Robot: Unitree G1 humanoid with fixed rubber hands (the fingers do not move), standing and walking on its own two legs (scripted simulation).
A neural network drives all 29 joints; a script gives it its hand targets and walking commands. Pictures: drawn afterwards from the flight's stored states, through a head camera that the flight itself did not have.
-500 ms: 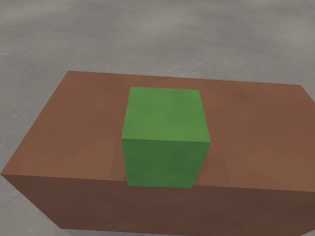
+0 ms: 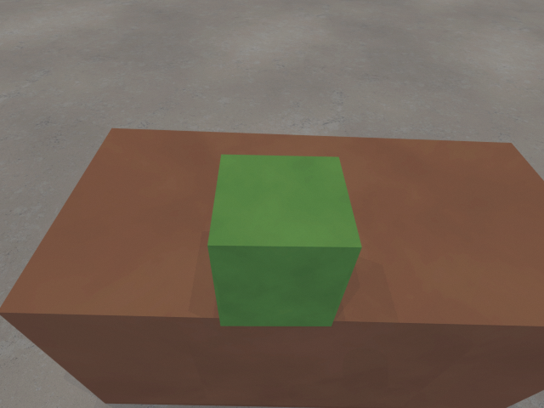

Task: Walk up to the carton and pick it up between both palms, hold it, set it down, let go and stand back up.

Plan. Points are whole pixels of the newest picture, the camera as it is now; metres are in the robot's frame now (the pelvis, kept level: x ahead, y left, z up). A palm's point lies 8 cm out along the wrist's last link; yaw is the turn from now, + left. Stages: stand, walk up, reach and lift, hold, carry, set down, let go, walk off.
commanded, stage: stand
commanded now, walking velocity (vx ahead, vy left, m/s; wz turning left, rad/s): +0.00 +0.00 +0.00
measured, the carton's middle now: (278, 243) +0.41 -0.01 -0.01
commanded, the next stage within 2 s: none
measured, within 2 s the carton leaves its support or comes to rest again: neither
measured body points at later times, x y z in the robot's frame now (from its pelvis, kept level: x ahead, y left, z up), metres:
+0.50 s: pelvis -0.02 +0.00 +0.00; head -0.03 +0.00 +0.45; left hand -0.07 +0.20 -0.17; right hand -0.07 -0.21 -0.16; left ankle -0.02 +0.09 -0.75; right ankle -0.05 -0.11 -0.75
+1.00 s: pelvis -0.04 +0.00 +0.00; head -0.05 +0.01 +0.45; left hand -0.09 +0.20 -0.17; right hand -0.10 -0.20 -0.17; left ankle -0.02 +0.09 -0.75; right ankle -0.05 -0.11 -0.75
